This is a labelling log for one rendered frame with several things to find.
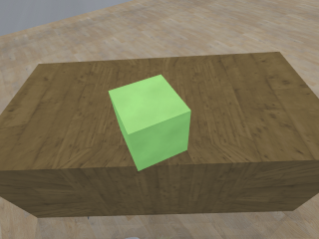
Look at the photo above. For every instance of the pedestal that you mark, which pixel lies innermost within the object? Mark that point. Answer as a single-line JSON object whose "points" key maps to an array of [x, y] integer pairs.
{"points": [[253, 139]]}

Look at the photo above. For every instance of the carton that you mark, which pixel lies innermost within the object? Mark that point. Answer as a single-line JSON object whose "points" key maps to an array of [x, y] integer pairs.
{"points": [[153, 119]]}

